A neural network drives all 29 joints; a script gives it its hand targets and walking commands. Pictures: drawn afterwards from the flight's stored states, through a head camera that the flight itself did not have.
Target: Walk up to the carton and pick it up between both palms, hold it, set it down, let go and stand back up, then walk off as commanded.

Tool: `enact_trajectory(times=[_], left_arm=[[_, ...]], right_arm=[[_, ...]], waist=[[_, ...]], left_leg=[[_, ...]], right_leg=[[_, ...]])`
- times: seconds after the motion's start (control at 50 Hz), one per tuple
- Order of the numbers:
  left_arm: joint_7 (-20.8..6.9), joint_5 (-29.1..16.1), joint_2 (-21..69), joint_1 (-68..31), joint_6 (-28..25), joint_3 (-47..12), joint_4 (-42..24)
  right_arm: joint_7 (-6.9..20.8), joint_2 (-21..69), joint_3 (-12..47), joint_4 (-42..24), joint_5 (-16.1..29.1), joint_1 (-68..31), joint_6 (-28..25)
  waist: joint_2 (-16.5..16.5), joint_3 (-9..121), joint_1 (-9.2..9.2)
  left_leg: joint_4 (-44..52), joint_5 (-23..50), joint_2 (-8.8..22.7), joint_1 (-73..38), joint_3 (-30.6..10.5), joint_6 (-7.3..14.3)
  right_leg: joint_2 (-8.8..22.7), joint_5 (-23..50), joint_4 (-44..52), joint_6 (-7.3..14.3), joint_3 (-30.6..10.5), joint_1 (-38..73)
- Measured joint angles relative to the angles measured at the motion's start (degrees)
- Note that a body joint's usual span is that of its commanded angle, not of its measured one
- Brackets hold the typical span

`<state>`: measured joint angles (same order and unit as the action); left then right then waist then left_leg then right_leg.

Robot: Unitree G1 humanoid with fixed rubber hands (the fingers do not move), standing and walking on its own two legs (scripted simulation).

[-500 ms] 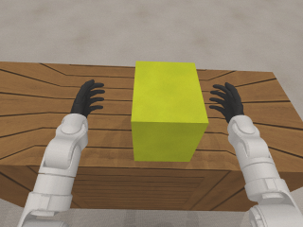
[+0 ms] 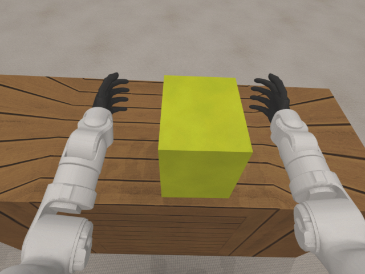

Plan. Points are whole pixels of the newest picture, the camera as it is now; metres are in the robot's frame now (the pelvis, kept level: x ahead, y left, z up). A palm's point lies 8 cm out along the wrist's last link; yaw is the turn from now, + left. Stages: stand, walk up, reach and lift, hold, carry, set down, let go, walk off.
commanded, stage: reach and lift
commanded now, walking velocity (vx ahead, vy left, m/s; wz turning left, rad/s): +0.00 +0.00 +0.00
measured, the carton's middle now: (197, 138) +0.44 -0.03 +0.00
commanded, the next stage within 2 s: none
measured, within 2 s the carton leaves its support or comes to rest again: neither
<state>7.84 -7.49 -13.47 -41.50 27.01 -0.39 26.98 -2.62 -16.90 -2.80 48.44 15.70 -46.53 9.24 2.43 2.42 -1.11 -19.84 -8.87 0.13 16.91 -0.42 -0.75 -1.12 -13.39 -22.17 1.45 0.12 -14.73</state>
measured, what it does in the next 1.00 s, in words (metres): stands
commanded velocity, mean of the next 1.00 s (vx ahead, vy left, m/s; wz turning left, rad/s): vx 0.00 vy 0.00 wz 0.00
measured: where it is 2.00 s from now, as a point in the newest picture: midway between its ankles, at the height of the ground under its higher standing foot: outside the picture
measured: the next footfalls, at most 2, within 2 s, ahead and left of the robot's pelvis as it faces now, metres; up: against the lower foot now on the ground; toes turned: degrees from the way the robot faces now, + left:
none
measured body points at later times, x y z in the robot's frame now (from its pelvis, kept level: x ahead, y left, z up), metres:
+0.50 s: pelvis +0.00 +0.00 -0.01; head +0.06 +0.02 +0.44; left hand +0.43 +0.18 +0.06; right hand +0.44 -0.20 +0.07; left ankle +0.01 +0.13 -0.75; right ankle -0.03 -0.10 -0.75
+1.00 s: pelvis +0.00 +0.01 -0.01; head +0.09 +0.02 +0.43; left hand +0.44 +0.15 +0.04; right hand +0.45 -0.17 +0.04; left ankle +0.01 +0.13 -0.75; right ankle -0.03 -0.10 -0.75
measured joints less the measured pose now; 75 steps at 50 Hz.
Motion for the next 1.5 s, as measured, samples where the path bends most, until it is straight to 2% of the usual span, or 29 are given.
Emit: enact_trajectory(times=[0.04,0.18,0.28,0.4,0.52,0.66,0.8,0.92,1.02,1.18,1.22,1.26,1.34,1.42,1.5], left_arm=[[0.3,0.0,0.0,-0.9,-1.5,0.0,1.0],[0.3,0.0,0.0,-3.4,-7.5,0.0,11.2],[-0.4,0.0,0.2,-3.4,-15.4,0.0,17.6],[-0.7,0.0,2.2,-3.3,-26.8,0.0,25.5],[-0.5,0.0,3.8,-3.3,-34.2,0.0,31.4],[0.3,0.0,4.1,-3.4,-38.2,0.0,31.9],[0.3,0.2,4.4,-3.3,-38.7,0.0,31.9],[0.3,2.8,6.2,-3.3,-39.0,0.0,31.9],[0.3,6.4,9.3,-3.3,-39.7,3.1,31.9],[0.8,13.0,12.1,-3.3,-40.0,8.1,31.9],[0.6,14.9,13.3,-3.3,-40.0,8.8,31.9],[1.4,17.2,14.8,-3.3,-40.0,12.3,31.9],[1.1,22.2,15.7,-3.3,-40.1,17.3,31.9],[0.4,23.9,15.9,-2.9,-40.1,20.9,31.9],[-1.0,24.9,15.9,-2.8,-40.2,23.7,31.9]], right_arm=[[0.0,0.0,0.0,1.9,0.0,-1.3,-0.9],[0.0,0.0,0.0,9.9,0.0,-3.7,-4.4],[0.2,0.0,0.0,14.3,0.0,-3.7,-9.5],[2.0,0.0,0.4,20.7,0.0,-3.7,-15.9],[2.9,0.0,0.9,23.7,0.0,-3.7,-20.9],[3.0,0.1,0.9,24.9,0.0,-3.7,-23.6],[3.3,0.2,1.0,24.8,0.0,-3.7,-24.2],[3.4,1.6,1.0,24.8,-0.5,-3.7,-24.7],[3.1,4.7,0.5,24.5,-4.1,-3.7,-24.8],[1.3,7.3,-6.2,23.6,-11.0,-3.7,-25.2],[1.2,8.4,-8.5,23.0,-13.9,-3.7,-25.5],[0.5,9.8,-12.2,22.7,-17.8,-3.7,-25.6],[0.1,12.2,-18.5,21.4,-25.2,-3.0,-26.2],[0.1,14.8,-21.4,19.2,-30.4,-0.8,-27.1],[-0.7,17.3,-24.5,17.1,-33.6,0.0,-27.1]], waist=[[0.0,0.5,0.00],[0.0,1.8,0.01],[0.0,2.2,0.00],[-0.1,4.7,0.00],[-0.2,6.7,0.00],[-0.5,9.2,0.00],[-0.7,9.8,0.00],[-1.1,9.9,0.00],[-1.3,9.9,0.00],[-1.3,9.9,0.00],[-1.3,9.9,0.00],[-1.3,9.8,0.00],[-1.3,8.2,0.01],[-1.3,6.4,0.00],[-1.3,4.7,0.00]], left_leg=[[-0.1,0.0,0.0,0.6,0.0,0.0],[-0.2,0.0,0.0,1.8,0.0,0.0],[-0.7,0.0,0.2,3.6,0.0,0.0],[-1.9,0.1,0.6,8.3,0.0,0.0],[-3.5,0.1,1.2,13.7,-0.1,0.0],[-4.7,0.1,1.4,19.2,-0.1,-0.1],[-4.8,0.0,1.4,20.4,-0.1,-0.1],[-4.8,0.1,1.4,20.4,-0.1,-0.1],[-4.8,0.1,1.5,20.4,-0.1,-0.1],[-4.7,0.0,1.5,20.3,-0.1,-0.1],[-4.6,0.1,1.5,20.2,-0.1,-0.1],[-4.3,0.2,1.5,19.9,-0.1,-0.1],[-3.2,0.4,1.5,17.4,0.1,-0.1],[-1.8,0.9,1.5,14.3,0.4,-0.3],[-0.9,1.4,1.5,12.2,0.5,-0.4]], right_leg=[[0.0,0.0,0.0,0.0,0.0,-0.5],[0.0,0.1,0.0,0.0,0.0,-1.7],[-0.2,0.4,0.0,0.0,0.0,-3.3],[-0.6,1.1,0.0,0.0,0.0,-7.5],[-1.2,2.0,0.0,0.0,0.0,-12.2],[-1.4,2.6,-0.1,0.0,0.0,-17.3],[-1.4,2.6,-0.1,0.0,0.0,-18.4],[-1.4,2.6,-0.1,0.0,0.0,-18.4],[-1.5,2.6,-0.1,0.0,0.0,-18.4],[-1.5,2.6,-0.1,-0.1,0.0,-18.4],[-1.4,2.6,-0.1,-0.1,0.0,-18.4],[-1.4,2.6,-0.1,-0.1,0.0,-18.1],[-1.4,2.5,-0.2,-0.1,0.0,-16.2],[-1.3,2.4,-0.2,-0.1,0.0,-13.9],[-1.3,2.3,-0.2,0.0,0.0,-12.3]])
